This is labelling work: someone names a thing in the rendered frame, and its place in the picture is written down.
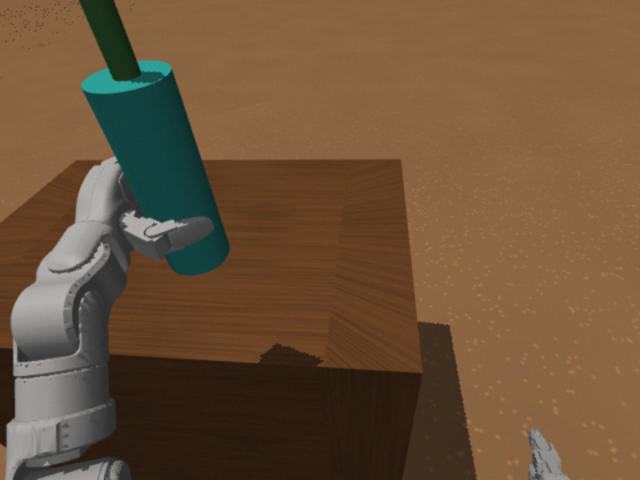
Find left robot arm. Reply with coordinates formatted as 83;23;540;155
5;221;132;480

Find bottle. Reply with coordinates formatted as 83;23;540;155
79;0;230;276

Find left robot hand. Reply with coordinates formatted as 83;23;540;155
75;156;214;262

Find right robot hand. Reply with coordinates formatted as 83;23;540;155
528;428;571;480

